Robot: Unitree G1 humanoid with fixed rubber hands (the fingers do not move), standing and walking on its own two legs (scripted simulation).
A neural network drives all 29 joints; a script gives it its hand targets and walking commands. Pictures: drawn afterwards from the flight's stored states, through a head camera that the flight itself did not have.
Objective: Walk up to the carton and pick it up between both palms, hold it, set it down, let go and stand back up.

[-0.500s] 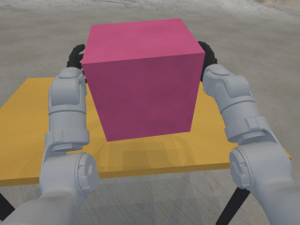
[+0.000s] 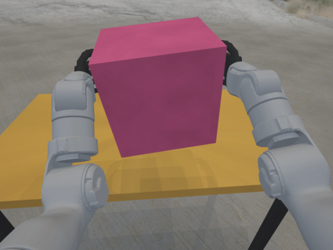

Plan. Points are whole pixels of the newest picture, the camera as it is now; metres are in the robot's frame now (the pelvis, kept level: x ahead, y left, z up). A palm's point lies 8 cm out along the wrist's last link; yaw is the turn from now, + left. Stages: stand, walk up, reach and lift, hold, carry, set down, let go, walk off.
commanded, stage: hold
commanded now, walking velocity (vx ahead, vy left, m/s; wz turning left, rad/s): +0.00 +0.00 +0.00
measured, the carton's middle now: (159, 87) +0.40 +0.01 +0.27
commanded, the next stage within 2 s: none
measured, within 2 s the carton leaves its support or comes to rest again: neither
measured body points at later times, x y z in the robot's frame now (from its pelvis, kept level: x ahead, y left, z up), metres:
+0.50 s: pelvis +0.00 +0.00 +0.00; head -0.08 +0.02 +0.44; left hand +0.40 +0.18 +0.29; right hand +0.39 -0.15 +0.31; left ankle +0.01 +0.11 -0.75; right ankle +0.03 -0.12 -0.75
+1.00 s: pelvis +0.00 +0.00 +0.00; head -0.08 +0.02 +0.44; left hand +0.40 +0.18 +0.29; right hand +0.39 -0.15 +0.31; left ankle +0.01 +0.11 -0.75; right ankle +0.03 -0.12 -0.75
